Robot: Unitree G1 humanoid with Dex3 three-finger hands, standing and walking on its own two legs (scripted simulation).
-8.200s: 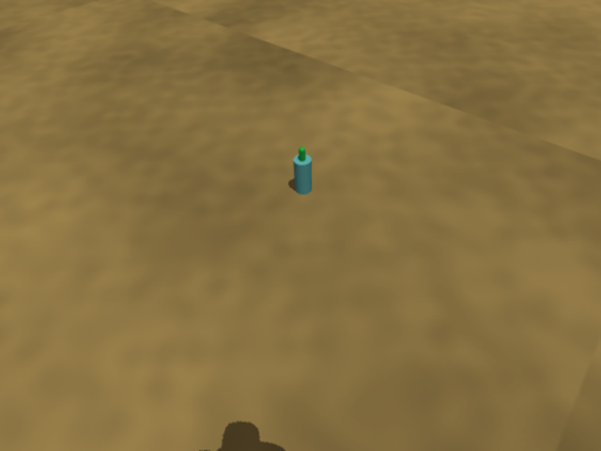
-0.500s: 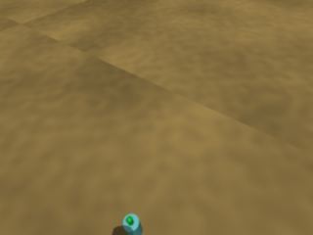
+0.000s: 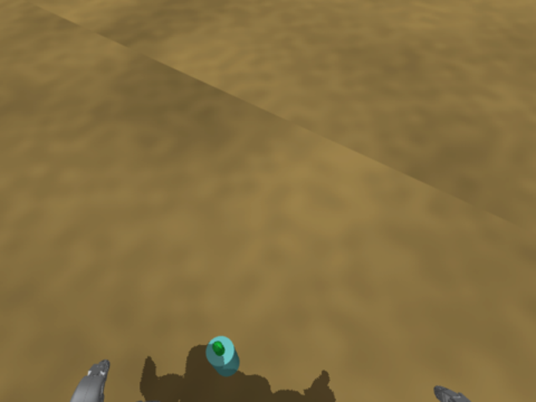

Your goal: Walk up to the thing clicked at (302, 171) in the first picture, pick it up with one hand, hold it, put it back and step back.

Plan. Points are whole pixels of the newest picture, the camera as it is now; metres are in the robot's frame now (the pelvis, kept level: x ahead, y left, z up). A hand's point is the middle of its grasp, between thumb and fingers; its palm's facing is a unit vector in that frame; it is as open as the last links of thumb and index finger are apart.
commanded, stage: go down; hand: left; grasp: from the side
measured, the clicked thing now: (222, 355) +0.33 +0.18 -0.63
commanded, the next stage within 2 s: none
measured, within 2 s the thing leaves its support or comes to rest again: neither
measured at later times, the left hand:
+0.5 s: hand out of the picture +0.15 +0.27 -0.18, palm faces +0.06 -0.95 -0.31, open 17.0 cm
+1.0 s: hand (124, 390) +0.20 +0.31 -0.27, palm faces +0.06 -0.97 -0.22, open 17.2 cm
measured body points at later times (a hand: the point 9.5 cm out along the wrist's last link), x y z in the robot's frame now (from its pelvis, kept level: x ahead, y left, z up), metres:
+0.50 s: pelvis +0.01 +0.01 -0.06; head +0.10 +0.03 +0.38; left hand +0.14 +0.32 -0.16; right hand +0.18 -0.24 -0.14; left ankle +0.00 +0.13 -0.72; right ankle +0.01 -0.12 -0.72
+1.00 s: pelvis -0.04 +0.01 -0.17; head +0.12 +0.04 +0.25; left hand +0.19 +0.37 -0.25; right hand +0.16 -0.25 -0.26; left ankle +0.00 +0.13 -0.72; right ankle +0.01 -0.12 -0.72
